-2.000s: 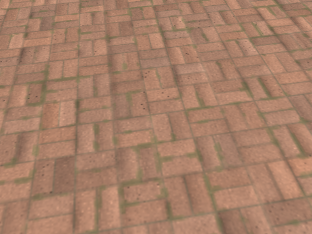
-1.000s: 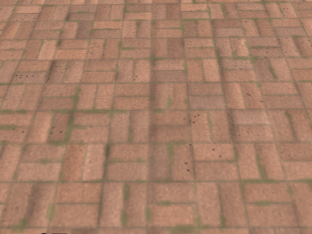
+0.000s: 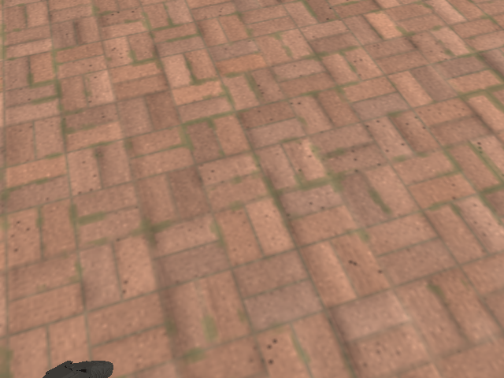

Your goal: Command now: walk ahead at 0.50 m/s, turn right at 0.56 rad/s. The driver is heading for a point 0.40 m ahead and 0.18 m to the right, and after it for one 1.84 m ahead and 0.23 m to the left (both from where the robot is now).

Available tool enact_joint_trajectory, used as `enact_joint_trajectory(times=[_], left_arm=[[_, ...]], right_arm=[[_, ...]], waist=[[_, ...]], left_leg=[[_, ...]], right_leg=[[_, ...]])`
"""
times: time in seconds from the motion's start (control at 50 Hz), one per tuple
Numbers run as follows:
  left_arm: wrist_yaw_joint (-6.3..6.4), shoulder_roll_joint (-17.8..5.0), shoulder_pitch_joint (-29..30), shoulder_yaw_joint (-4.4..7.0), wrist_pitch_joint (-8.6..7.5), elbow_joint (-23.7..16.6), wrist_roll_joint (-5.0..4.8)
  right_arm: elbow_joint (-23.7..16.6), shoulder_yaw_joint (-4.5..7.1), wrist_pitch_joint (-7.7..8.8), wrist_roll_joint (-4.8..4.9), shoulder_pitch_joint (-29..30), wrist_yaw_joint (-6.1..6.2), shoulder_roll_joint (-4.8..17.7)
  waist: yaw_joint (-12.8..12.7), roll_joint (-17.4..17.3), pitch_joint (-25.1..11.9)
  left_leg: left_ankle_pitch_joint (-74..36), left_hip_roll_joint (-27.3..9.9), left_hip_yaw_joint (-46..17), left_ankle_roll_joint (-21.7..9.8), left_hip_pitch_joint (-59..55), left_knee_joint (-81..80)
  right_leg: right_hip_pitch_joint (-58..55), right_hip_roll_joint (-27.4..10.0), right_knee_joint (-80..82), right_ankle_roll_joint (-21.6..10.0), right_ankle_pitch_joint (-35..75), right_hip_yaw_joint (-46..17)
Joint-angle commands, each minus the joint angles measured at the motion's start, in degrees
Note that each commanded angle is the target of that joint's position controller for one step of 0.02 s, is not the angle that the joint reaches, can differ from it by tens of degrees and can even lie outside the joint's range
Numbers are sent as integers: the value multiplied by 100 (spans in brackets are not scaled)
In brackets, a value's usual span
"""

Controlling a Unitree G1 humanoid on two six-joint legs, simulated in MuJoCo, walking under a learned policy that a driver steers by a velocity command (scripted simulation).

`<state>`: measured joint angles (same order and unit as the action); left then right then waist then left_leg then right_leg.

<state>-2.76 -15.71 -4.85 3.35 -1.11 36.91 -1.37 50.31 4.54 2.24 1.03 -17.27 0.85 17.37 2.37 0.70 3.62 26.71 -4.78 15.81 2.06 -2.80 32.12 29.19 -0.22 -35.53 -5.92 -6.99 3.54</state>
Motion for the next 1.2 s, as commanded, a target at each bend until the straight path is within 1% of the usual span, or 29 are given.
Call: enact_joint_trajectory(times=[0.02, 0.04, 0.06, 0.08, 0.12, 0.18, 0.28, 0.36, 0.42, 0.46, 0.48, 0.5, 0.52, 0.54, 0.56, 0.6, 0.64, 0.68, 0.74, 0.82, 0.86, 0.88, 0.9, 0.92, 0.94, 0.96, 0.98, 1.04, 1.2], left_arm=[[138, -1902, -1856, 601, -28, -51, -7], [75, -1367, -1816, 444, -129, -103, 8], [69, -1151, -1645, 375, -205, -76, 40], [68, -1019, -1277, 334, -243, -91, 35], [121, -769, -843, 242, -265, -245, 118], [219, -912, -954, 279, -298, -211, 83], [367, -1036, -1351, 316, -219, -43, 33], [386, -1048, -1650, 333, -165, 128, -12], [421, -1002, -1636, 336, -107, 166, -7], [418, -893, -1477, 305, -71, 124, 8], [402, -600, -1434, 192, -82, 82, 73], [431, -270, -1987, 91, -105, -13, 82], [454, -350, -2568, 54, -135, 73, 10], [451, -809, -2354, 145, -134, 188, -8], [445, -935, -1776, 172, -108, 132, 39], [446, -880, -1120, 188, -86, -73, 243], [431, -480, -1146, 81, -79, -110, 248], [458, -289, -1093, 3, -74, -119, 216], [503, -497, -852, 49, 14, -121, 140], [492, -548, -332, 89, 105, -295, 137], [461, -554, -484, 128, 24, -258, 136], [474, -734, -586, 184, -22, -256, 174], [534, -1084, -764, 255, -15, -313, 275], [488, -1269, -748, 310, 41, -248, 415], [471, -1004, -682, 253, 19, -290, 368], [469, -709, -455, 165, -10, -326, 320], [463, -623, -263, 143, -21, -335, 261], [490, -733, -372, 180, -39, -152, 174], [353, -1184, -639, 394, -209, 111, 59]], right_arm=[[-848, -99, 286, -157, -98, -39, 171], [-934, 17, 468, 41, 532, -129, 724], [-1060, 13, 566, 165, 831, -165, 757], [-1004, 1, 604, 62, 830, -119, 674], [-907, 67, 502, -114, 654, -89, 754], [-946, 35, 345, -203, 690, -74, 557], [-1239, -86, 346, -159, 1725, -108, 292], [-1424, -74, 438, -69, 2194, -208, 396], [-1424, 8, 521, -52, 2052, -260, 594], [-1243, 118, 580, -64, 1331, -224, 748], [-1141, 189, 614, -197, 679, -194, 955], [-1077, 273, 607, -381, 24, -170, 1388], [-793, 292, 531, -257, -308, -252, 1308], [-892, 142, 503, -94, -37, -279, 801], [-974, 50, 442, -100, 320, -277, 545], [-988, -89, 373, -115, 798, -288, 306], [-869, -116, 339, -131, 859, -276, 315], [-795, 0, 257, -135, 850, -214, 694], [-784, 144, 76, -14, 757, -122, 1070], [-786, 151, -120, 84, 750, -45, 976], [-846, 126, -202, 112, 907, 16, 864], [-860, 77, -222, 86, 796, 43, 693], [-915, -21, -219, -36, 587, 37, 361], [-1049, -31, -205, 6, 380, 58, 330], [-962, 89, -206, -43, 222, 64, 756], [-862, 194, -252, 9, 167, 57, 971], [-747, 217, -347, 22, 58, 85, 914], [-997, 121, -422, 35, 512, 14, 578], [-1379, -1, -216, 7, 1026, -261, 437]], waist=[[-557, 1468, -2246], [-933, 658, -2112], [-823, 465, -1344], [-520, -61, -864], [-193, 120, -643], [-140, 89, -568], [-518, 334, -325], [-690, 432, -259], [-555, 601, -297], [-155, 718, -541], [154, 533, -1123], [59, -577, -2044], [-80, -2021, -2320], [-20, -1255, -1701], [10, -709, -1205], [-197, -334, -702], [-382, -617, -732], [-396, -811, -959], [-298, -800, -1171], [-219, -825, -852], [-426, -821, -737], [-425, -653, -791], [-339, 257, -1100], [-193, 1500, -1025], [-247, 1242, -1011], [-177, 870, -883], [-95, 609, -854], [-311, 801, -479], [-500, 730, -456]], left_leg=[[799, 846, -1383, -44, 4103, 4765], [522, 504, -2202, -174, 4723, 4943], [17, 276, -2112, -318, 4885, 4613], [-413, 20, -2094, -332, 4622, 4041], [-877, -213, -2128, -237, 3920, 3388], [-1282, -137, -1969, 60, 3743, 2714], [-2910, 219, -1914, 259, 3556, 640], [-3153, 416, -2015, 158, 3268, -153], [-2559, 464, -2123, -34, 3022, -452], [-2371, 514, -1946, -280, 2053, -771], [-2628, 37, -2223, -579, 981, -682], [-3097, -1154, -3971, -1323, -1000, -561], [-3051, -1892, -5924, -2038, -1584, -1109], [-2974, -1740, -5625, -1933, -1088, -1182], [-3556, -1479, -4654, -1761, -432, -1083], [-5114, -975, -3603, -1593, 677, -1149], [-5887, -593, -3155, -1482, 1137, -1210], [-6311, -512, -2966, -1554, 1304, -1212], [-5409, -540, -3099, -1509, 1378, -1262], [-3321, -411, -3562, -1329, 1653, -1228], [-2641, -193, -3756, -1083, 1831, -964], [-2102, 4, -3711, -832, 2093, -657], [-662, 415, -3202, -518, 2628, 416], [1001, 1077, -2189, -235, 3479, 1402], [1166, 737, -2196, -1, 3618, 2648], [845, 643, -2231, 104, 3704, 3193], [440, 504, -2184, 188, 3766, 3326], [-458, 279, -1864, 267, 4029, 3023], [-835, 170, -1337, -145, 2869, 848]], right_leg=[[-5045, -1825, 1541, -1940, -1217, -4952], [-4938, -1847, 1986, -1677, -1480, -4825], [-4226, -1661, 2001, -1440, -1203, -3995], [-3370, -1378, 1993, -1222, -561, -3332], [-2424, -1047, 2146, -1079, 440, -2665], [-1905, -861, 2293, -1134, 1269, -2198], [-1611, -456, 2216, -741, 635, -1809], [-1841, -614, 1914, -622, 209, -2231], [-2275, -788, 1427, -528, 249, -2723], [-2226, -606, 836, -348, 704, -2757], [-2036, -293, -259, -120, 951, -2350], [-595, 413, -2109, 337, -267, -1690], [601, 777, -3504, 621, -2882, -1445], [952, 500, -4027, 690, -2765, -1736], [919, 314, -4137, 753, -2449, -1530], [631, -132, -3325, 810, -2033, -1101], [6, -207, -2188, 892, -1847, -897], [-531, -54, -1286, 1007, -1637, -694], [-956, 154, -650, 1008, -891, -674], [-1176, 255, 90, 902, -711, -821], [-1723, 225, 1137, 754, -70, -799], [-2208, -181, 1461, 573, 349, -998], [-2871, -1347, 1452, 131, 1333, -1880], [-2779, -2252, 1711, -776, 1964, -3035], [-2652, -2398, 1740, -1130, 2026, -3162], [-2536, -2080, 1652, -958, 2028, -2605], [-2501, -1729, 1696, -672, 1202, -2106], [-2248, -1413, 2283, -515, -889, -1659], [-2049, -1597, 2509, -507, -1162, -883]])
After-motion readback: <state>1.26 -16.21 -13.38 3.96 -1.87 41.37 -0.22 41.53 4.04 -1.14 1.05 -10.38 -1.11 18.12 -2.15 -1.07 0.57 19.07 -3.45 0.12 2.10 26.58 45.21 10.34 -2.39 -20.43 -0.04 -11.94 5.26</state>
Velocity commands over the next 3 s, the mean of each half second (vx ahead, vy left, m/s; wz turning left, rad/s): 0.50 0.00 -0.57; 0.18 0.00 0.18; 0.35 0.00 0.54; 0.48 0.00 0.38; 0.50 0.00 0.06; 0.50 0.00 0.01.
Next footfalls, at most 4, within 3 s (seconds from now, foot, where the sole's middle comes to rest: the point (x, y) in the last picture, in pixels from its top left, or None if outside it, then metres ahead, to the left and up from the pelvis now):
0.48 left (234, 368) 0.47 0.07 -0.75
0.88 right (328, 363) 0.47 -0.16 -0.75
1.30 left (221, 346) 0.53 0.11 -0.75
1.76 right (265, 224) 0.89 -0.03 -0.75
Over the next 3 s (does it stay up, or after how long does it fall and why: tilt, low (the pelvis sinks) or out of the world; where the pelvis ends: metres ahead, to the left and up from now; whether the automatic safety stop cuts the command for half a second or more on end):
stays up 1.34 0.25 0.03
